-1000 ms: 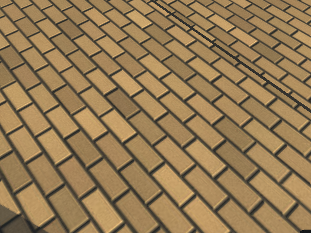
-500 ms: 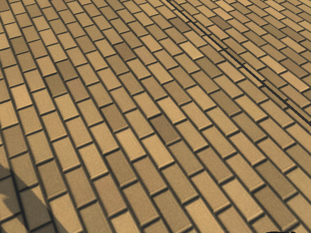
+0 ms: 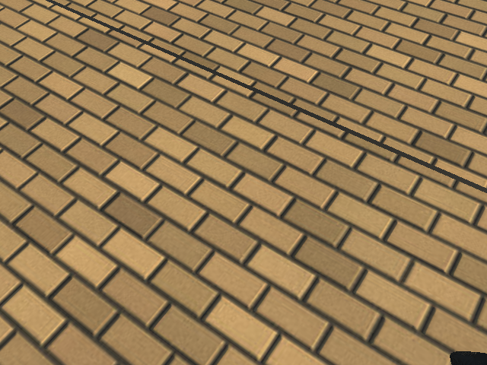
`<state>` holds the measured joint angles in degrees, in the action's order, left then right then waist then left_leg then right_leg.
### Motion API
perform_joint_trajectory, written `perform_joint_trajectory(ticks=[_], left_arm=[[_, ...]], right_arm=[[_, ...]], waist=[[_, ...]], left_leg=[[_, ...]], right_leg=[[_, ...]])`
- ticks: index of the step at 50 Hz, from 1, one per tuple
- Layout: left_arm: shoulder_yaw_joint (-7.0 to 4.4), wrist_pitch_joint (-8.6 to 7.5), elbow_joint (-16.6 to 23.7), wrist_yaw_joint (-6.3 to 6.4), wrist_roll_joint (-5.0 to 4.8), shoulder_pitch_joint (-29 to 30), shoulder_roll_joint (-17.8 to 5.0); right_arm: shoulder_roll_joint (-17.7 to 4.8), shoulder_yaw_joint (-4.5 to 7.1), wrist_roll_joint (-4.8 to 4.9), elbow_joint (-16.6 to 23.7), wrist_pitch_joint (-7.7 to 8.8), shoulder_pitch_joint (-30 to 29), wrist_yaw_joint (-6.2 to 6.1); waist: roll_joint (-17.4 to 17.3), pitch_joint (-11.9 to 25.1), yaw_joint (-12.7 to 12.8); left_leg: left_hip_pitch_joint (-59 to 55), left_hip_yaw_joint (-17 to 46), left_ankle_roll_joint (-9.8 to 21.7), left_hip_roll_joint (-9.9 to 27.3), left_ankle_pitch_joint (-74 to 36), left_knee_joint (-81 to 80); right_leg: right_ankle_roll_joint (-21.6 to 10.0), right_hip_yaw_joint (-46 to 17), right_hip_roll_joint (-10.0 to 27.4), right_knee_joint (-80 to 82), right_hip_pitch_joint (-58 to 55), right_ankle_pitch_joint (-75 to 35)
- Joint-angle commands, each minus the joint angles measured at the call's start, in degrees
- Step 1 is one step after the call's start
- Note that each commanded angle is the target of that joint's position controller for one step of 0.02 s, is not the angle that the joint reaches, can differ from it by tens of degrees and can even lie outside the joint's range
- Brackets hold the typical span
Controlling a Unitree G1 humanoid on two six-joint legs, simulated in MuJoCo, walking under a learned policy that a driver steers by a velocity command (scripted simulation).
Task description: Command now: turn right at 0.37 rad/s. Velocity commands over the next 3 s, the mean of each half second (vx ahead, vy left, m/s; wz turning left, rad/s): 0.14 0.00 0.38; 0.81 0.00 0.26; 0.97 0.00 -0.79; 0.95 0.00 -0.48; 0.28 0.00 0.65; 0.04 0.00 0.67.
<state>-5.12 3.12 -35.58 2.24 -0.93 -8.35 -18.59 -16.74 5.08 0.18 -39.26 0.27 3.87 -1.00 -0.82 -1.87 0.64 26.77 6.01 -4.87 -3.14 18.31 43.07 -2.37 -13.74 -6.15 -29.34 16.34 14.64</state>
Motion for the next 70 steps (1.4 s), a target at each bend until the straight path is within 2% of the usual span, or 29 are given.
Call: perform_joint_trajectory(ticks=[1, 4, 5, 6, 8, 12, 15, 18, 20, 21, 22, 23, 26, 27, 31, 40, 43, 44, 46, 47, 49, 56, 61, 64, 66, 67, 68, 69, 70], left_arm=[[-1.19, -0.33, 3.63, -0.35, 0.50, 0.98, -7.04], [1.96, -1.28, 1.40, -0.65, 1.98, -1.44, 0.75], [1.66, -1.89, 0.56, -0.71, 3.67, -6.86, -0.19], [0.89, -2.22, 0.90, -0.63, 3.55, -6.32, -2.50], [-0.30, -2.58, 1.63, 0.02, 2.63, 0.91, -5.88], [-0.55, -2.95, 2.72, -0.12, 1.16, 4.18, -2.85], [-0.82, -3.79, 2.19, -0.46, 0.46, 3.87, -2.03], [-0.56, -5.07, 1.26, -1.91, -0.99, 1.72, -0.66], [-1.54, -5.89, -2.14, -2.38, -1.24, -6.35, -1.89], [-2.68, -6.07, -4.54, -1.94, -0.90, -12.56, -4.92], [-2.86, -6.41, -3.59, -1.71, 0.34, -13.47, -8.43], [-2.96, -7.46, -1.98, -2.16, 3.10, -8.39, -10.27], [-1.07, -8.62, -0.50, -0.77, 0.88, -4.24, -4.76], [-0.38, -7.63, -2.53, -0.87, 3.93, -8.14, -5.73], [0.01, -8.25, -4.40, -2.34, 3.29, -12.90, -5.25], [1.59, -8.55, -14.25, -1.88, 2.46, -25.22, -4.50], [1.27, -7.98, -17.16, -1.48, 2.24, -23.68, -9.14], [1.04, -8.11, -16.40, -1.51, 1.45, -19.09, -10.33], [2.89, -9.22, -10.56, -3.02, -0.50, -19.63, -0.22], [1.43, -8.81, -9.96, -2.81, -0.36, -13.29, -4.53], [2.00, -7.97, -10.83, -3.52, 0.14, -13.16, -0.78], [2.45, -3.55, -8.68, -5.88, 1.47, -6.08, 3.81], [3.63, -4.10, -3.94, -7.21, 1.56, 3.48, 2.36], [2.64, -3.34, -6.20, -6.78, 1.11, -5.23, -1.88], [-0.26, -2.80, -12.46, -5.31, 1.45, -27.15, -7.97], [-1.82, -3.14, -14.33, -4.03, 0.65, -31.10, -9.88], [-2.41, -2.82, -14.34, -3.20, 0.03, -24.15, -11.91], [-2.56, -2.84, -11.33, -3.34, 1.68, -19.13, -15.61], [-2.60, -2.92, -9.56, -2.96, 2.11, -17.47, -13.07]], right_arm=[[-4.79, 0.91, 0.11, 4.07, 1.37, -0.59, 0.71], [-1.85, -0.65, -1.43, 3.08, 2.26, 1.17, 1.83], [-5.86, -0.33, -1.94, 4.72, 2.31, -1.29, 1.61], [-5.54, -0.67, -2.18, 4.72, 2.28, -3.92, 1.61], [-7.59, 0.41, -0.31, 4.86, 1.80, -1.67, 1.71], [-11.23, 2.32, 0.83, 4.46, 0.92, 6.28, 0.24], [-10.83, 3.10, 1.42, 4.74, 0.20, 6.89, -0.80], [-9.69, 3.00, 2.61, 5.78, -1.84, 4.89, -1.55], [-8.43, 2.33, 2.51, 8.22, -2.39, -0.92, -1.53], [-5.77, 1.69, 2.47, 8.92, -2.04, -1.02, -1.49], [0.07, 0.03, 2.37, 9.12, -1.43, 3.29, -0.98], [-3.52, 0.53, 2.82, 12.20, 0.14, 1.03, -0.54], [-7.35, 1.52, 1.36, 8.69, 1.00, 4.66, 0.59], [-7.52, 1.46, -5.36, 8.09, -0.76, 1.66, 3.63], [-5.64, 0.61, -2.44, 7.72, -2.24, 2.01, 6.46], [-2.69, -2.44, -3.30, 11.30, 0.16, -13.63, 7.21], [-4.60, -1.56, -2.74, 7.24, 1.05, 3.03, 4.45], [-7.58, -0.14, -2.93, 2.99, 1.89, 18.30, 3.18], [-17.07, 2.05, -4.16, 1.29, 2.96, 26.53, 1.49], [-14.21, 1.46, -4.25, 0.23, 2.86, 22.13, 1.19], [-6.97, -0.42, -3.58, -1.50, 3.56, 15.77, 1.43], [0.15, -2.30, -1.34, -6.67, 6.44, 15.08, 1.87], [-3.18, -2.36, -1.54, -8.80, 6.82, 16.83, 0.01], [-9.68, -0.94, -1.62, -7.92, 5.66, 15.68, -2.07], [-12.41, 0.07, -2.36, -5.37, 3.75, 8.82, -2.21], [-10.53, 0.02, -1.94, -5.44, 3.04, 7.08, -0.91], [-0.97, -2.74, -3.27, -2.95, 3.95, 5.66, 0.49], [0.05, -3.61, -2.03, 3.65, 5.28, 11.36, 0.61], [-3.04, -4.01, -2.94, 4.43, 7.03, 9.48, 0.78]], waist=[[11.00, 8.65, 0.87], [6.28, 8.56, 0.63], [-3.67, 7.25, 5.60], [-9.08, 4.20, 6.99], [-9.00, 2.19, 2.39], [-10.36, 4.65, -1.56], [-7.33, 8.30, -1.70], [-8.58, 8.93, 0.00], [-10.19, 5.65, 5.53], [-5.13, 6.54, 7.34], [8.55, 9.30, 4.83], [12.65, 2.63, 2.79], [7.59, -1.06, 1.05], [1.37, -3.14, 2.43], [6.45, -4.79, 2.37], [8.02, -9.89, 5.43], [11.36, 1.83, -4.92], [11.01, 8.75, -13.95], [-9.18, 27.79, -11.28], [-2.32, 17.64, -10.41], [-1.26, 2.90, -4.61], [-5.04, -7.15, 1.24], [-2.04, -8.34, 2.30], [-6.04, 0.44, 8.32], [-5.57, 9.52, 19.16], [1.98, 9.11, 19.79], [15.44, 0.87, 11.84], [15.06, 11.11, 4.05], [6.56, 10.35, 4.82]], left_leg=[[-3.53, -1.98, 1.34, 1.44, 0.07, -4.55], [-18.74, 2.97, 4.61, 6.11, -20.79, -22.44], [-18.08, 11.83, 8.27, 12.55, -31.95, -21.76], [-11.20, 17.35, 15.63, 16.19, -26.23, -23.33], [-10.06, 19.29, 15.10, 12.61, -15.06, -24.42], [-20.48, 27.04, 17.78, 13.80, -18.93, -23.13], [-26.06, 28.02, 17.87, 13.75, -26.76, -21.24], [-14.23, 26.71, 15.44, 8.48, 13.89, -26.94], [1.30, 23.26, 11.59, 3.90, 17.67, -26.60], [12.93, 16.52, 7.15, -0.32, 17.98, -15.47], [21.29, 7.91, 6.18, -5.11, 15.32, 3.94], [29.29, 8.46, 5.91, 1.54, 8.75, 11.28], [30.65, 3.57, 4.34, 5.40, -2.90, 23.20], [26.57, 0.16, 4.19, 3.37, -5.47, 26.94], [25.96, -0.80, 4.54, 4.45, -12.11, 30.50], [19.16, -12.71, 10.09, 4.08, -6.44, -0.52], [-11.29, -14.33, 13.73, -3.31, 2.49, -4.80], [-31.76, -8.36, 14.64, 0.01, -2.86, -9.65], [-54.62, 37.07, 14.45, 29.17, 33.93, -25.05], [-44.21, 32.93, 12.68, 27.47, 28.76, -28.28], [-27.97, 14.35, 11.13, 22.28, 10.00, -30.20], [-17.44, -15.60, 4.86, 12.66, -18.43, -37.18], [-22.71, -24.26, 4.04, 12.26, -54.63, -36.36], [-29.77, -23.65, 3.47, 15.75, -86.75, -21.53], [-23.28, -20.29, 4.92, 17.40, -85.95, 7.33], [-14.09, -20.56, 5.78, 9.97, -45.47, 31.73], [6.66, -16.92, 5.59, -0.65, 8.75, 53.17], [21.35, -4.44, 4.07, -0.96, 10.91, 59.83], [25.00, 0.24, 5.00, 1.78, 7.54, 54.02]], right_leg=[[-8.83, -12.16, 15.06, 2.21, -7.97, -26.93], [-2.96, -6.62, 9.73, 0.88, -3.34, -9.70], [0.02, -0.62, 4.44, -4.21, -2.33, 5.21], [3.20, 2.65, 3.70, -3.20, -2.99, 8.88], [4.12, 5.70, 3.31, -2.67, -2.80, 4.76], [5.10, 7.25, 0.44, -11.84, 7.88, 16.51], [6.32, 4.76, 1.16, -17.90, 12.48, 17.91], [4.26, 7.74, 0.88, -5.05, 0.80, 11.96], [1.78, 10.28, 1.97, 9.83, -16.40, 0.01], [0.69, 6.78, 8.02, 12.30, -29.38, -0.48], [-3.32, -13.46, 23.72, 14.53, -32.95, 17.22], [-8.02, -25.80, 30.85, 18.92, -22.52, 28.82], [-3.54, -10.02, 23.60, 19.47, -20.97, 19.69], [-2.93, -4.23, 21.59, 22.13, -12.96, 18.23], [-1.17, 6.75, 18.64, 23.13, -10.58, 11.57], [-6.48, 13.49, 21.84, 27.74, -22.59, -20.92], [-6.15, 16.07, 22.74, 4.45, -18.96, -72.33], [-4.86, 17.17, 20.73, -12.07, -7.34, -63.91], [-4.89, 9.37, 6.08, -48.40, 21.18, 10.55], [-5.59, 6.54, 8.25, -51.58, 25.51, 4.03], [-4.70, 8.99, 13.00, -46.39, 23.63, -2.32], [-2.89, 14.67, 13.47, -41.04, 26.86, -12.32], [-6.17, 24.21, 8.47, -19.80, 20.44, -18.77], [-8.54, 27.34, 2.33, -16.75, 5.37, -14.96], [-12.43, 21.82, 1.07, -14.37, -16.68, -7.00], [-15.47, 16.15, 2.99, -6.28, -25.23, -6.86], [-16.81, 5.46, 6.47, -10.31, -25.32, -15.32], [-27.53, -21.55, 15.60, 0.35, -35.32, -6.85], [-26.99, -34.39, 20.37, 14.49, -32.46, 13.92]])
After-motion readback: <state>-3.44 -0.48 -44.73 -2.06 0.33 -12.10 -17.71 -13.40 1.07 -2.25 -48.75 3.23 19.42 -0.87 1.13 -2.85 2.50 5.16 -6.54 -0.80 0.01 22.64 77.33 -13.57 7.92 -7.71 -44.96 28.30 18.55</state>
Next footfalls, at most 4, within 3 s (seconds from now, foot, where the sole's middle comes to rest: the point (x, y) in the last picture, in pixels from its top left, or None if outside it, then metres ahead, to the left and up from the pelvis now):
0.08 left None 0.08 0.13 -0.78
0.42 right None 0.05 -0.10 -0.78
0.88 left None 0.28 0.29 -0.78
1.34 right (167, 269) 0.73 0.31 -0.78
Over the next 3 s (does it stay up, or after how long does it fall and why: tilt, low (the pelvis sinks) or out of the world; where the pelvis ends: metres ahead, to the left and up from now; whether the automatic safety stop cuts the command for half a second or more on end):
stays up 1.48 0.34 -0.01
